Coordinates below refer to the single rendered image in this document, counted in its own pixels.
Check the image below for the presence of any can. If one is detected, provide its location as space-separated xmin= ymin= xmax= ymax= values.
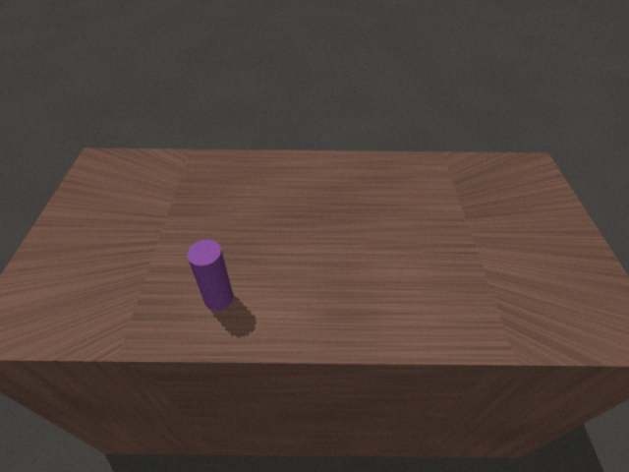
xmin=187 ymin=240 xmax=233 ymax=311

